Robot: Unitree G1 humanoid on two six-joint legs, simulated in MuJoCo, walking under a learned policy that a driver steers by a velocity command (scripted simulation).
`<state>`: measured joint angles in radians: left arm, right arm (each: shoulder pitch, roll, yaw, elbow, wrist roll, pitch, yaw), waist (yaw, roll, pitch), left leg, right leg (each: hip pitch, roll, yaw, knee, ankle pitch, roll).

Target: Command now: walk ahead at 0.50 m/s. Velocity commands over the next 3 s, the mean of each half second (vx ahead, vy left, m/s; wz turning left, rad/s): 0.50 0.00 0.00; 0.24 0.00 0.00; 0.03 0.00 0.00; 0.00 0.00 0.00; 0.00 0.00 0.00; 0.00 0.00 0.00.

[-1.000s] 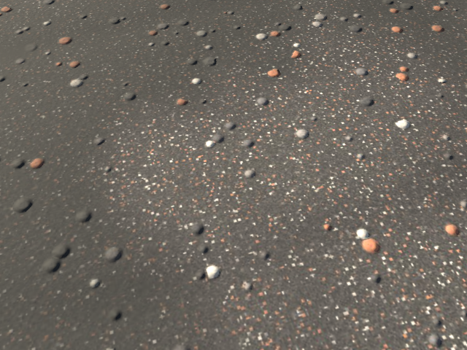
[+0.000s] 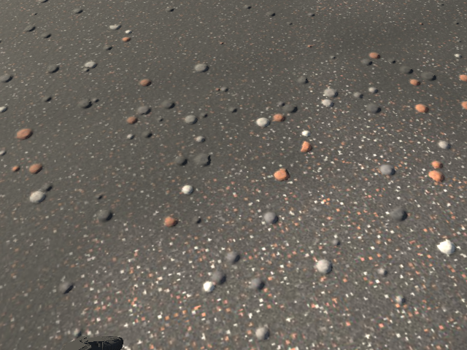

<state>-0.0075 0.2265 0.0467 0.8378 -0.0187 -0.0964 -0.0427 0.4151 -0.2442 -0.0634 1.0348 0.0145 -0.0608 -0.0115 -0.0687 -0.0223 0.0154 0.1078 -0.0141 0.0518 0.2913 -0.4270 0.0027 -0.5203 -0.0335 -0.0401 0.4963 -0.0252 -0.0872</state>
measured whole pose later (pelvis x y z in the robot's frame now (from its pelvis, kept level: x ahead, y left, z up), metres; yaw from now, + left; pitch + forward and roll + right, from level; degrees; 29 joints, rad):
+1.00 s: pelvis +0.46 +0.03 +0.02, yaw +0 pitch +1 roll +2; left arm 0.11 0.23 0.06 0.96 0.01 -0.01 0.03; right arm 0.17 -0.21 -0.03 1.01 -0.01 -0.05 0.00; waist -0.01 -0.04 0.00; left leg -0.21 -0.07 0.08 0.41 -0.21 0.06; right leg -0.34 -0.08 0.03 0.50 -0.15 0.01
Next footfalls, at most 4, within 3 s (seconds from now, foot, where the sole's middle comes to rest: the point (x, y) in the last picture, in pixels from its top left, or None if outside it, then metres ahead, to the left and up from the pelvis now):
0.58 left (187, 340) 0.50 0.13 -0.76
0.98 right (270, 316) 0.55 -0.11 -0.76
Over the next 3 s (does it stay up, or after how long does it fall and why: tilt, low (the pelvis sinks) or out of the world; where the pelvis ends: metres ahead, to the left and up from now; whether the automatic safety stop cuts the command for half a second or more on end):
stays up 0.50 0.02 0.02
